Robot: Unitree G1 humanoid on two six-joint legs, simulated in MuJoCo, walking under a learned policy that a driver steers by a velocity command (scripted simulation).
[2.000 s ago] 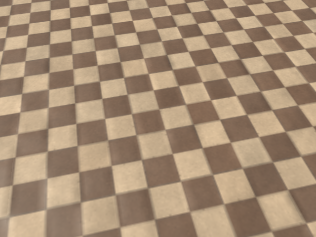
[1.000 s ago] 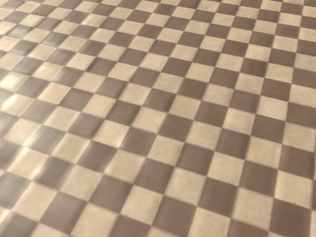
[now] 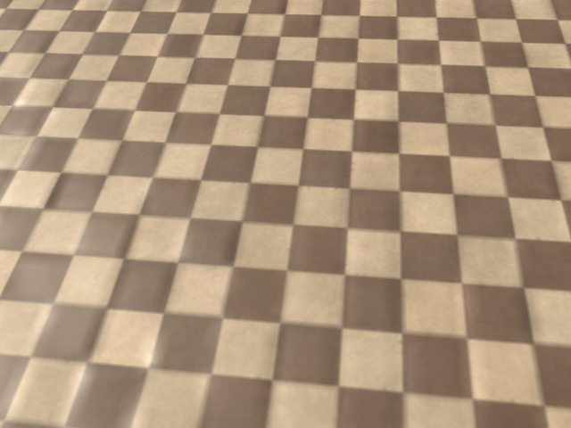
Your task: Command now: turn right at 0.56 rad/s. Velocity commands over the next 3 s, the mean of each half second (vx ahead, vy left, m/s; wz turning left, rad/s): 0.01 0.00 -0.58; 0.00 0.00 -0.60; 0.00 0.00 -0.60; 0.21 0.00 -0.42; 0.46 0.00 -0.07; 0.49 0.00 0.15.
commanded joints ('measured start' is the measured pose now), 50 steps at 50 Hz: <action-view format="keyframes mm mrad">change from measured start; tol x16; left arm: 1 36 160 41 -54 5 -11 1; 50 54 201 38 -93 12 -7 -7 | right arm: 1 18 -63 -13 -62 2 2 -4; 15 48 -242 -39 -125 -12 -35 -29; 50 -32 -118 -18 -143 3 8 5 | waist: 1 11 -127 -114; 12 -45 -150 -116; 15 -7 187 -83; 33 0 148 -112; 36 24 -353 -66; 39 9 -144 -35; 50 34 -146 -77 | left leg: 1 -61 -4 -17 -72 9 -10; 12 310 -64 -22 -621 125 50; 14 462 338 -421 -838 125 164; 17 238 299 -287 -784 365 260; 21 373 203 -90 -728 542 229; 31 394 284 -1 -636 599 231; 34 284 257 79 -483 469 133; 36 -144 -4 160 -114 -229 -2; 38 -134 31 -14 75 -162 8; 50 -91 -6 -37 -128 22 -3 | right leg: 1 161 -246 271 -102 353 -171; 12 -26 -158 436 -14 181 -62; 15 -286 76 69 498 -408 76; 19 -262 17 52 746 -222 108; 33 27 -21 -114 103 -169 70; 35 231 -173 168 -164 -4 21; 36 230 -444 540 -152 400 -131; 37 222 -443 491 -118 452 -216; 41 154 -226 266 -115 382 -127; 50 190 -222 400 -96 247 -157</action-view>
